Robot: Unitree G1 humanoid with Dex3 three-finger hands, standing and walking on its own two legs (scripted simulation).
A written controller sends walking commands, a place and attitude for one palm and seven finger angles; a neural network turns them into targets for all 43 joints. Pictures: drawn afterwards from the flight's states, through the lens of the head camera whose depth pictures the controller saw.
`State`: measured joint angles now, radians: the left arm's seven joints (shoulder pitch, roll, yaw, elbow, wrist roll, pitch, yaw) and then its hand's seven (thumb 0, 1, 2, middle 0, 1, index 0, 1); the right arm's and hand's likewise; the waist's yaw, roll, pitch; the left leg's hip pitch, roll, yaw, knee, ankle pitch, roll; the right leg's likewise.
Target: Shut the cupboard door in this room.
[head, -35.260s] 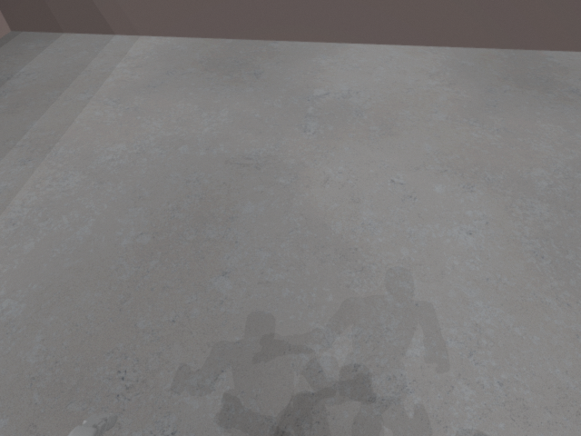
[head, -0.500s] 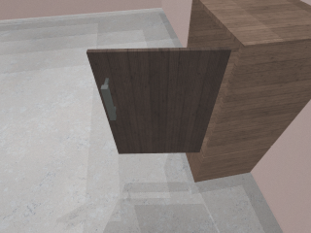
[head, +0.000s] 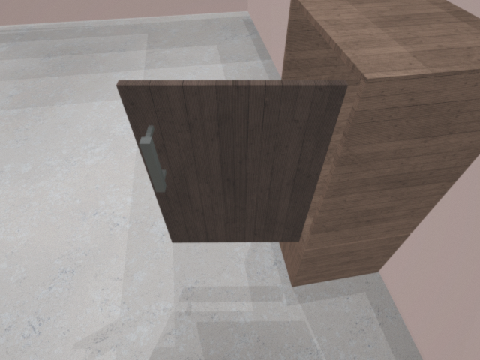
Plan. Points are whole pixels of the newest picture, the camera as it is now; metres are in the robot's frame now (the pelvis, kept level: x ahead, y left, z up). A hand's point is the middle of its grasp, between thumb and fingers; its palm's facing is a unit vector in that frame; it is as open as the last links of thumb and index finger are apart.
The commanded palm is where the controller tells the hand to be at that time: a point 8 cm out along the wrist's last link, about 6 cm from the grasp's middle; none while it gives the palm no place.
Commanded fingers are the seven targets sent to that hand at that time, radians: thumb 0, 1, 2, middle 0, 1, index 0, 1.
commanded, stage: come to a stop and stand still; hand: left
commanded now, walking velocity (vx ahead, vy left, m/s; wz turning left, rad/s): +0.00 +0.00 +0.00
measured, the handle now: (155, 160) +0.51 +0.22 +0.02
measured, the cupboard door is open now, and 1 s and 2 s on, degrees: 81 81 81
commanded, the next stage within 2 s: look again from close up in 0.08 s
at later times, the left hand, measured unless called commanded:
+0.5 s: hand out of the picture -0.01 +0.15 -0.17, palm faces +0.03 -0.98 -0.19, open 7.3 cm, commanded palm none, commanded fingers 0.00 0.90 0.90 -0.20 -0.30 -0.20 -0.30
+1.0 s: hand out of the picture -0.01 +0.15 -0.18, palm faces +0.10 -0.98 -0.16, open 7.4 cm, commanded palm none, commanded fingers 0.00 0.90 0.90 -0.20 -0.30 -0.20 -0.30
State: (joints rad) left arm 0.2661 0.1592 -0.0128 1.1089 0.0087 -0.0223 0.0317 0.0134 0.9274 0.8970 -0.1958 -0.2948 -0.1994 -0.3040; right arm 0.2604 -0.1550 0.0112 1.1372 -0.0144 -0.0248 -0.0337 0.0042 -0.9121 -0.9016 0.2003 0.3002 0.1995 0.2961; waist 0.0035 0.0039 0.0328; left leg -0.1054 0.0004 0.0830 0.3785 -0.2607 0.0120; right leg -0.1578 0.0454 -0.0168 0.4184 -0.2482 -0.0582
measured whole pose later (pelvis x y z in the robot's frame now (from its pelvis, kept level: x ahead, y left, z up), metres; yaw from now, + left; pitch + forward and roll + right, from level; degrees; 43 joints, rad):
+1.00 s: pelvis +0.02 -0.01 +0.00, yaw +1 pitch +0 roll -1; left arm 0.36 0.13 0.02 1.09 0.02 -0.02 0.02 0.01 0.91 0.90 -0.20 -0.29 -0.20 -0.30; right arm 0.35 -0.13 0.00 1.14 -0.03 0.00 -0.02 0.00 -0.91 -0.90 0.20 0.30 0.20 0.30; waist 0.03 0.00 0.00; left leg -0.20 0.04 0.06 0.59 -0.40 0.02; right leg -0.14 0.09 -0.04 0.41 -0.28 -0.10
